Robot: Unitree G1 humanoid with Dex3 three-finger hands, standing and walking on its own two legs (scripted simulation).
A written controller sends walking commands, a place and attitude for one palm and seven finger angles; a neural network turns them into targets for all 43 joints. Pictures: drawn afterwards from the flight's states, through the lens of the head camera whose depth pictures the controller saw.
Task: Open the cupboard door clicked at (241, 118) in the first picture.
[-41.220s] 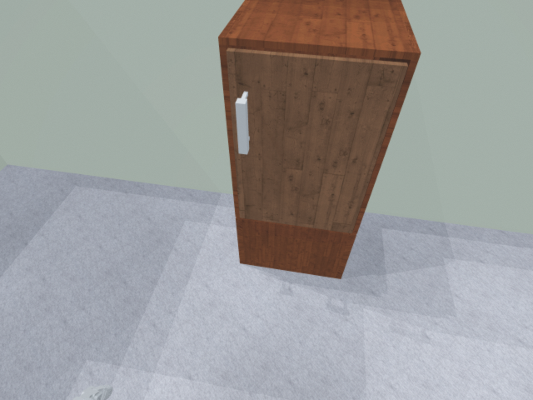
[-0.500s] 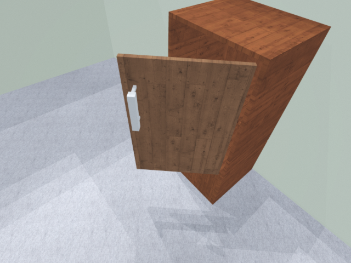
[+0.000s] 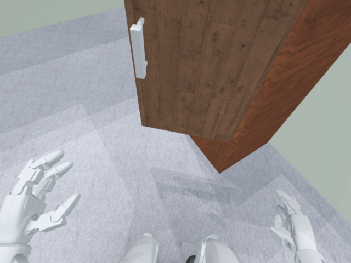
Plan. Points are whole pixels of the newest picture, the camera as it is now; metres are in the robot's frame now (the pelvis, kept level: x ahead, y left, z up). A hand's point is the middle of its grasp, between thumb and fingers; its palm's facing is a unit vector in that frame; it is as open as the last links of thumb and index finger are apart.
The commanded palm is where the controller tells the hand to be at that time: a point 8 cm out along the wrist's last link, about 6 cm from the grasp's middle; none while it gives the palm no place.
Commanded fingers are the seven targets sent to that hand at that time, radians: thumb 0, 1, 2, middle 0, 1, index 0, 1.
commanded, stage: raise the hand with hooked fingers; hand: left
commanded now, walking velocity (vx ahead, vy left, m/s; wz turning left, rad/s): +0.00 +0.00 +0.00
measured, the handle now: (141, 49) +0.62 +0.18 +0.09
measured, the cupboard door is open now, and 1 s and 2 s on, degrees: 46 46 46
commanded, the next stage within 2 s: move the hooked fingers beside the handle in 1.52 s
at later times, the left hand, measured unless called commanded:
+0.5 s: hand (57, 177) +0.25 +0.27 +0.06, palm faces -0.09 -1.00 -0.04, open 12.5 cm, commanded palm +0.23 +0.33 +0.08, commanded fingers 0.00 -0.38 0.35 -0.29 -1.12 -0.29 -1.12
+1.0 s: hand (39, 133) +0.31 +0.31 +0.11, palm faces -0.03 -1.00 -0.05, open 14.0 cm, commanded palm +0.29 +0.36 +0.11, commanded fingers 0.00 -0.50 0.30 -0.30 -1.20 -0.30 -1.20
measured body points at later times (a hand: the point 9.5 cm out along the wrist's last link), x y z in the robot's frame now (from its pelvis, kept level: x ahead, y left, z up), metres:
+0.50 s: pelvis +0.00 +0.04 +0.02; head +0.07 +0.05 +0.46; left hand +0.25 +0.32 +0.06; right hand +0.15 -0.23 -0.05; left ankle +0.00 +0.13 -0.65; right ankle +0.05 -0.09 -0.65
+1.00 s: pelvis +0.02 +0.04 +0.04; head +0.08 +0.05 +0.48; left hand +0.31 +0.36 +0.11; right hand +0.17 -0.20 -0.04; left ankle +0.00 +0.13 -0.65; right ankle +0.05 -0.09 -0.65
